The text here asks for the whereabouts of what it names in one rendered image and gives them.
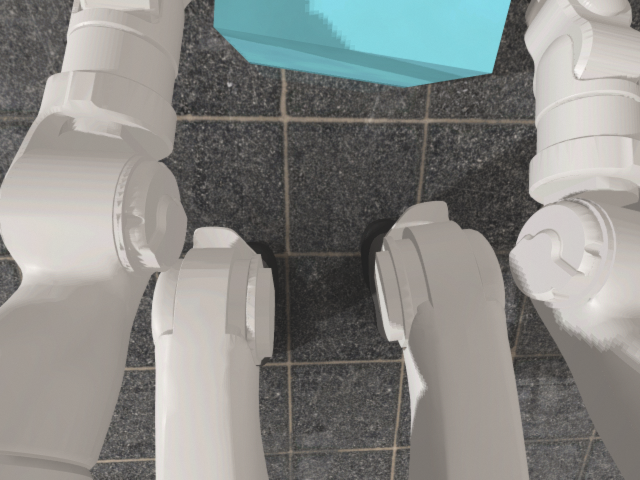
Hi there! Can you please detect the right robot upper arm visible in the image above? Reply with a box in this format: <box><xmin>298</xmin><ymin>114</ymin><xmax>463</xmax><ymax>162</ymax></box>
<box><xmin>509</xmin><ymin>198</ymin><xmax>640</xmax><ymax>480</ymax></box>

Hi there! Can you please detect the robot left shin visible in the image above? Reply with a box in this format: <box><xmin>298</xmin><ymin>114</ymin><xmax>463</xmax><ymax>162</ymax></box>
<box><xmin>151</xmin><ymin>227</ymin><xmax>264</xmax><ymax>360</ymax></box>

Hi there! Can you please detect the left robot upper arm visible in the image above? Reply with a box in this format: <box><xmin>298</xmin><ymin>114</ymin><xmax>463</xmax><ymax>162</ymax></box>
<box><xmin>0</xmin><ymin>148</ymin><xmax>187</xmax><ymax>480</ymax></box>

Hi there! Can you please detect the right robot forearm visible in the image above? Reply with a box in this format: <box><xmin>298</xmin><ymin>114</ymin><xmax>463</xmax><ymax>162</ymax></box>
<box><xmin>524</xmin><ymin>0</ymin><xmax>640</xmax><ymax>212</ymax></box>

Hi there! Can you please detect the robot right thigh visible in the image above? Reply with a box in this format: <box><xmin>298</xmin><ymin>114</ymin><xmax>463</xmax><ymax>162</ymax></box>
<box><xmin>374</xmin><ymin>220</ymin><xmax>529</xmax><ymax>480</ymax></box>

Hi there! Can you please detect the carton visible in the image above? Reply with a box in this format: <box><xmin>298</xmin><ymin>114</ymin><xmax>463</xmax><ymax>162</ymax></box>
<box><xmin>213</xmin><ymin>0</ymin><xmax>511</xmax><ymax>88</ymax></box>

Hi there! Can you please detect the left robot forearm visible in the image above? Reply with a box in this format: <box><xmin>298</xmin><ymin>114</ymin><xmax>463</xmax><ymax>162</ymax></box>
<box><xmin>0</xmin><ymin>0</ymin><xmax>192</xmax><ymax>250</ymax></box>

